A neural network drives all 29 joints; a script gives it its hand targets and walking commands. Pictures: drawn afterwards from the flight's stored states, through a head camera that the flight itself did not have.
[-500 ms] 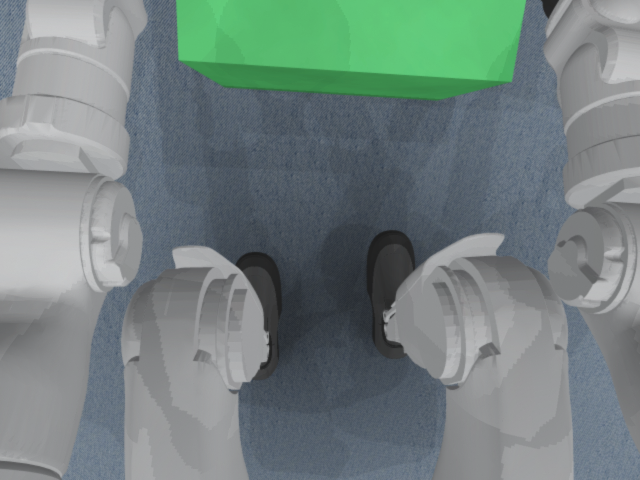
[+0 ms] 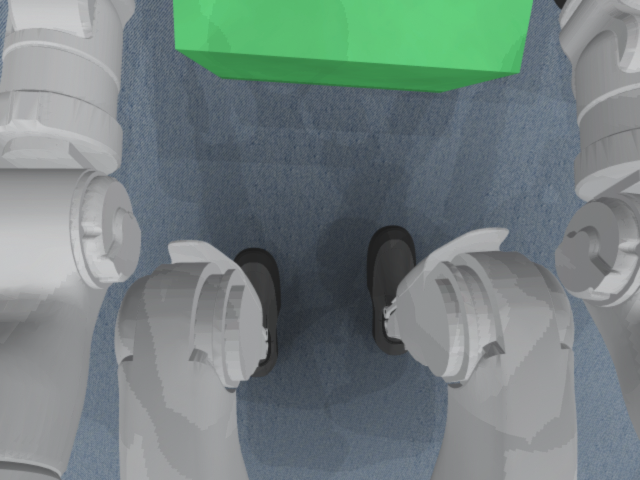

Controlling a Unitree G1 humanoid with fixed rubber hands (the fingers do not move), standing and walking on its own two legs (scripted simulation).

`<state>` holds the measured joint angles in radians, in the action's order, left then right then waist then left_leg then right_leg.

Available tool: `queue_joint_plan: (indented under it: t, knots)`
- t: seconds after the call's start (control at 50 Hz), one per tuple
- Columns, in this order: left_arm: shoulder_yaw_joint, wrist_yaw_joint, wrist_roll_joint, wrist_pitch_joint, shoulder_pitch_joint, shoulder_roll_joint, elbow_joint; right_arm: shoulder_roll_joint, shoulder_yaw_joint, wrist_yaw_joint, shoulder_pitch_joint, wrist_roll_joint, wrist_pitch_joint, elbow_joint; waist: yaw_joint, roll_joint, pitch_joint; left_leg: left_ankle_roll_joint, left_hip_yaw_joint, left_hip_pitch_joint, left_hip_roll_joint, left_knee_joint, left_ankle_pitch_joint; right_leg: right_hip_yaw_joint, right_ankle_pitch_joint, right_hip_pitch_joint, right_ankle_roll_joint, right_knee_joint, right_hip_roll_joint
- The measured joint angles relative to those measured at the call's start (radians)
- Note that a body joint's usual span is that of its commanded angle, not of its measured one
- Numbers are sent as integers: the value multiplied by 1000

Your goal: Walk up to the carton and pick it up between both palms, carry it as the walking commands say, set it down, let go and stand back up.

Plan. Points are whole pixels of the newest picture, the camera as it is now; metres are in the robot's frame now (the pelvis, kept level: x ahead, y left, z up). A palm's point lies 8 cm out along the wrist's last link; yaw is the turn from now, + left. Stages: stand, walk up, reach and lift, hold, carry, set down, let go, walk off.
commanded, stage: set down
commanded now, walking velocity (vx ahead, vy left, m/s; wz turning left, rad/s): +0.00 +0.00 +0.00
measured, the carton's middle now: out of the picture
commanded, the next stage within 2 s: none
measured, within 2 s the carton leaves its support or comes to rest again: neither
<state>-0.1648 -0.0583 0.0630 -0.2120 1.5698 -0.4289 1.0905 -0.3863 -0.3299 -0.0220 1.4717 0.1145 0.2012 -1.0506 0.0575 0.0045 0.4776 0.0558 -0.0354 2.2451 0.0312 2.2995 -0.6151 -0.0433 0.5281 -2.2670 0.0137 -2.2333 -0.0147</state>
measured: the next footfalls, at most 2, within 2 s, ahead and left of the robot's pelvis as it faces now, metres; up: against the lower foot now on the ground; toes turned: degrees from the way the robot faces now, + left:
none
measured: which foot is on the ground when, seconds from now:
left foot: down 0.00-1.00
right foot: down 0.00-1.00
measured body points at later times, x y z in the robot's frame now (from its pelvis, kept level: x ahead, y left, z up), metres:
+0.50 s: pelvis +0.00 +0.00 +0.00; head +0.38 +0.00 +0.23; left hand +0.59 +0.16 -0.18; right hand +0.55 -0.23 -0.18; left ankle +0.10 +0.10 -0.31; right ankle +0.13 -0.11 -0.31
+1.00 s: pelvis +0.01 +0.00 +0.00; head +0.38 +0.00 +0.23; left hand +0.59 +0.19 -0.18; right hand +0.54 -0.26 -0.18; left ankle +0.10 +0.10 -0.31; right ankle +0.13 -0.11 -0.31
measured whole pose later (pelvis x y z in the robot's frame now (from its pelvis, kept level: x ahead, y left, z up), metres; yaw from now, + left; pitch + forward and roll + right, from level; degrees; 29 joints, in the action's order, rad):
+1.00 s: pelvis +0.01 +0.00 +0.00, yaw +0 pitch +33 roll -2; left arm 0.02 0.02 0.25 -0.11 1.58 -0.56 1.20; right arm -0.43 -0.23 0.07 1.46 0.24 0.07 -1.16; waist 0.07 0.01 0.48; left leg 0.03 -0.02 2.24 0.03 2.31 -0.64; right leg -0.06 0.55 -2.27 0.03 -2.24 -0.02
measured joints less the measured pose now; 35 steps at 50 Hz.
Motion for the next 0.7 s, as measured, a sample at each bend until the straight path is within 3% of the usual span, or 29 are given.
queue_joint_plan:
  t: [0.3, 0.54, 0.7]
  knots:
    - [12, 2, 8, 25, 11, -16, 11, 0, -2, 0, 28, 5, -35, -35, 2, 0, 45, -1, 0, -28, -3, 10, -6, 0, 3, 27, -4, -8, 4]
    - [154, 82, 128, 98, 47, -40, 121, 14, 86, 92, 50, 78, -139, -145, 8, 0, 43, -15, 13, -21, 4, 12, -20, -11, 18, 21, 4, -10, -1]
    - [193, 115, 180, 121, 11, -61, 112, 3, 111, 123, 20, 120, -159, -147, 8, 2, 19, -20, 18, -9, 4, 30, -39, -18, 34, 7, 10, -28, -2]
